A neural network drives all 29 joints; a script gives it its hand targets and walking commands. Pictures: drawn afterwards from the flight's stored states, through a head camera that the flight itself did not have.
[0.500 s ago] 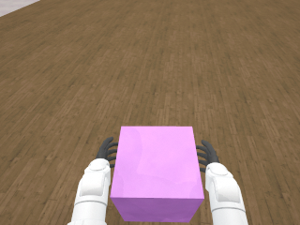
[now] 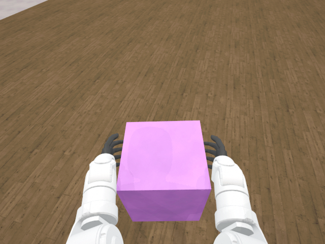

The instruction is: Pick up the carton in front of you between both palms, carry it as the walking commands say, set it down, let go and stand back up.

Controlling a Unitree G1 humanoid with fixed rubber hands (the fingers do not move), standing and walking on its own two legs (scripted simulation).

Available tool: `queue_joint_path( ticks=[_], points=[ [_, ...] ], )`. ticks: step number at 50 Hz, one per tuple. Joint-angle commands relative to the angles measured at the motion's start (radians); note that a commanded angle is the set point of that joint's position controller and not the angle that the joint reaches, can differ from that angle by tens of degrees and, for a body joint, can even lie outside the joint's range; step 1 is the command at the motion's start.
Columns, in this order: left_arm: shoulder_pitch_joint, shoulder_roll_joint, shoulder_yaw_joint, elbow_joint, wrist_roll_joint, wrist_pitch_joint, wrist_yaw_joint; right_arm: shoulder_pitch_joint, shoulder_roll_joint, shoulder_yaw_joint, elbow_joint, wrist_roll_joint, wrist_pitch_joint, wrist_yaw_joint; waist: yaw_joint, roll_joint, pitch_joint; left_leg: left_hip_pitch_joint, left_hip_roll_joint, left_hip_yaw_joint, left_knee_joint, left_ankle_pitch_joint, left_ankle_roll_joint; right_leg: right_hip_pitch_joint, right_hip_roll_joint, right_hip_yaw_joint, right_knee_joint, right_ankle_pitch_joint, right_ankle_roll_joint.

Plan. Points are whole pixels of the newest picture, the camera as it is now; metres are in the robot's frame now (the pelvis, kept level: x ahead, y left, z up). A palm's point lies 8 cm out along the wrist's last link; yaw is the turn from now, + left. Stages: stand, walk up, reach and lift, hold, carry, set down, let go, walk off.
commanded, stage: set down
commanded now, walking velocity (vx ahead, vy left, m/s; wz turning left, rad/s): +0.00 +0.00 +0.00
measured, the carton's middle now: (164, 173) +0.34 +0.02 -0.05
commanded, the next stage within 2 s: none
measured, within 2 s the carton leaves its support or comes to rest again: neither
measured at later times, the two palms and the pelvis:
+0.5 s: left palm (124, 179) +0.39 +0.16 -0.17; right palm (207, 183) +0.38 -0.14 -0.18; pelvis -0.03 +0.03 -0.11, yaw +0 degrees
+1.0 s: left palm (136, 190) +0.42 +0.14 -0.33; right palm (205, 192) +0.42 -0.16 -0.34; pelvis -0.05 +0.02 -0.23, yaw +2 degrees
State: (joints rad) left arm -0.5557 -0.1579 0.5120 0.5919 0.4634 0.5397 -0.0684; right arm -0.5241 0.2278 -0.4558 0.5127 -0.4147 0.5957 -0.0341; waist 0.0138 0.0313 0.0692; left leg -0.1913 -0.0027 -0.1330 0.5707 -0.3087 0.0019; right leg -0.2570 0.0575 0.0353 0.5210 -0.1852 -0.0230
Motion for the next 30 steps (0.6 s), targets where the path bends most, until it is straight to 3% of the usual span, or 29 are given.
queue_joint_path(
  ticks=[1, 4, 6, 12, 17, 21, 25, 30],
  points=[
    [-0.501, -0.689, -0.261, 0.134, -0.104, -0.077, -0.188, -0.505, 0.709, 0.272, 0.123, 0.122, -0.085, 0.184, -0.009, -0.027, -0.167, -0.336, -0.085, 0.070, -0.060, -0.063, 0.046, 0.151, 0.013, 0.064, -0.050, -0.139, 0.034],
    [-0.454, -0.622, -0.214, 0.146, -0.070, -0.146, -0.161, -0.462, 0.615, 0.217, 0.129, 0.071, -0.165, 0.165, -0.017, -0.028, -0.229, -0.434, -0.102, 0.074, 0.005, 0.003, 0.033, 0.055, 0.024, 0.045, 0.031, 0.004, 0.037],
    [-0.445, -0.619, -0.231, 0.138, -0.076, -0.208, -0.154, -0.460, 0.609, 0.239, 0.124, 0.068, -0.234, 0.159, -0.012, -0.035, -0.302, -0.505, -0.116, 0.080, 0.051, 0.047, 0.025, 0.018, 0.031, 0.041, 0.089, 0.101, 0.043],
    [-0.532, -0.749, -0.444, 0.089, -0.184, -0.394, -0.153, -0.572, 0.732, 0.468, 0.089, 0.158, -0.426, 0.161, 0.010, -0.038, -0.682, -0.736, -0.149, 0.101, 0.212, 0.140, -0.004, -0.019, 0.044, 0.047, 0.308, 0.294, 0.051],
    [-0.610, -0.866, -0.673, -0.030, -0.310, -0.419, -0.137, -0.667, 0.792, 0.680, -0.024, 0.243, -0.459, 0.185, 0.001, -0.041, -1.115, -0.804, -0.161, 0.112, 0.369, 0.260, -0.038, -0.094, 0.059, 0.020, 0.496, 0.428, 0.049],
    [-0.627, -0.924, -0.740, -0.052, -0.359, -0.370, -0.123, -0.664, 0.787, 0.708, -0.016, 0.262, -0.415, 0.217, -0.033, -0.037, -1.183, -0.842, -0.163, 0.112, 0.451, 0.231, -0.056, -0.318, 0.077, -0.023, 0.563, 0.301, 0.043],
    [-0.643, -0.944, -0.699, 0.005, -0.350, -0.312, -0.120, -0.663, 0.770, 0.642, 0.058, 0.244, -0.363, 0.256, -0.052, -0.018, -1.065, -0.923, -0.163, 0.112, 0.491, 0.110, -0.058, -0.561, 0.084, -0.054, 0.604, 0.122, 0.033],
    [-0.687, -0.925, -0.631, 0.061, -0.330, -0.292, -0.100, -0.704, 0.735, 0.558, 0.144, 0.229, -0.337, 0.282, -0.057, -0.006, -1.006, -1.033, -0.170, 0.114, 0.555, 0.059, -0.057, -0.743, 0.086, -0.061, 0.676, 0.059, 0.029]
  ],
)
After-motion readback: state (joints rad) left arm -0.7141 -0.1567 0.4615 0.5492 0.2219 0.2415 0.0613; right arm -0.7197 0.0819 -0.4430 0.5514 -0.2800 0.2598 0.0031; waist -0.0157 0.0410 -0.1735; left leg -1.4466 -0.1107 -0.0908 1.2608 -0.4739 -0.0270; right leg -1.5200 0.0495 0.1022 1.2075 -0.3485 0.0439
